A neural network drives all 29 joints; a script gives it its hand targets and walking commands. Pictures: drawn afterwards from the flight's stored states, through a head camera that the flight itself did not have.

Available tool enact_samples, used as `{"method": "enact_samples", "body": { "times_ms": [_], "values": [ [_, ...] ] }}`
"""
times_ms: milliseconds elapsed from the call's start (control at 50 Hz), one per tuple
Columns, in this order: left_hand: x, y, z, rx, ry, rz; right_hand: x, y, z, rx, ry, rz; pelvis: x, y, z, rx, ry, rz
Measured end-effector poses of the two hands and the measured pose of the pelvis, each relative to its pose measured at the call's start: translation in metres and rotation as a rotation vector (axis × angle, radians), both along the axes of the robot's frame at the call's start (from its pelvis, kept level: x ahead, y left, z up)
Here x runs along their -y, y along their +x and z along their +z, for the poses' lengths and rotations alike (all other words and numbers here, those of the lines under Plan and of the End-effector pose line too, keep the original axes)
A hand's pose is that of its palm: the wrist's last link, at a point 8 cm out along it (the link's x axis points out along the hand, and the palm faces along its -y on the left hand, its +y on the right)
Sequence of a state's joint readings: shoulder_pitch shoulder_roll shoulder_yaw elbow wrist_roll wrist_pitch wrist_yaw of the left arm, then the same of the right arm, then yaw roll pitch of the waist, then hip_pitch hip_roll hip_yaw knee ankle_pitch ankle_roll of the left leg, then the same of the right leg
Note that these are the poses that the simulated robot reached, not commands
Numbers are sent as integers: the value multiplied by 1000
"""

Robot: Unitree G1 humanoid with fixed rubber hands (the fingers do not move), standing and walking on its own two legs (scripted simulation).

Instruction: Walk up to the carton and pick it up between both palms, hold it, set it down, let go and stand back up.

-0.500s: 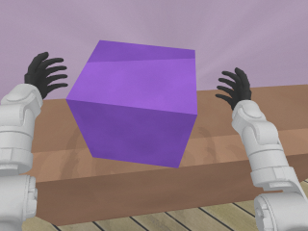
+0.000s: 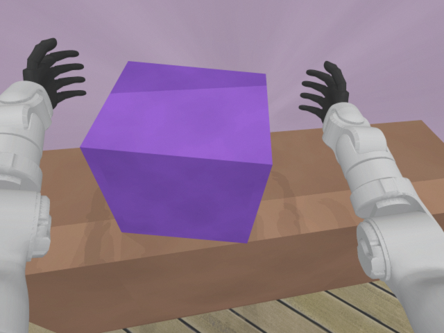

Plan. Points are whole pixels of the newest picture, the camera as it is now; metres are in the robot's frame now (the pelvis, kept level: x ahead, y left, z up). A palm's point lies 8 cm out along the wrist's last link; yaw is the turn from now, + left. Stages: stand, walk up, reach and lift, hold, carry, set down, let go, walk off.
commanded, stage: reach and lift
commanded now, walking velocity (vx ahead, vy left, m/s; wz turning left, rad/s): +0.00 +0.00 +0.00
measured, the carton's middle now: (190, 156) +0.48 +0.01 +0.03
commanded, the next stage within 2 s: none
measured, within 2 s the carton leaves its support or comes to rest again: neither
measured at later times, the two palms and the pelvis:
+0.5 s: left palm (66, 135) +0.48 +0.23 +0.11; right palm (310, 144) +0.41 -0.23 +0.10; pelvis +0.00 +0.00 -0.01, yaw +0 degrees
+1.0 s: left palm (79, 147) +0.49 +0.22 +0.08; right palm (300, 155) +0.41 -0.22 +0.07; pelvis +0.01 +0.01 -0.02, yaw -1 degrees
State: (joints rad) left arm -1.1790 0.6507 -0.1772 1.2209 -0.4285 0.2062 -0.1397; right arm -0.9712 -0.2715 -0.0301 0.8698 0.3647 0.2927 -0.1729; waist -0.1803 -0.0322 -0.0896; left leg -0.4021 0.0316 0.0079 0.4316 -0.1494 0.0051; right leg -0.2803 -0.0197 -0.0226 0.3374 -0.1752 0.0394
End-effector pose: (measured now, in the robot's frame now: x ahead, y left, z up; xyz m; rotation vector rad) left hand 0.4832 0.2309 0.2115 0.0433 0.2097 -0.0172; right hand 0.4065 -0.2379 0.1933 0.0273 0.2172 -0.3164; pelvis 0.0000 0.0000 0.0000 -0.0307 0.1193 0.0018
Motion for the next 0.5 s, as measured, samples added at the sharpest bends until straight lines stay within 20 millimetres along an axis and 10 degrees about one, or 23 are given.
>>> {"method": "enact_samples", "body": {
  "times_ms": [200,500],
  "values": [
    [0,9,-3,6,19,8,3,8,0,-15,-17,-11,1,0,-1,-35,-3,5],
    [1,-1,-97,-49,49,-1,-11,3,-92,-55,-2,2,-1,2,-8,-130,-11,4]
  ]
}}
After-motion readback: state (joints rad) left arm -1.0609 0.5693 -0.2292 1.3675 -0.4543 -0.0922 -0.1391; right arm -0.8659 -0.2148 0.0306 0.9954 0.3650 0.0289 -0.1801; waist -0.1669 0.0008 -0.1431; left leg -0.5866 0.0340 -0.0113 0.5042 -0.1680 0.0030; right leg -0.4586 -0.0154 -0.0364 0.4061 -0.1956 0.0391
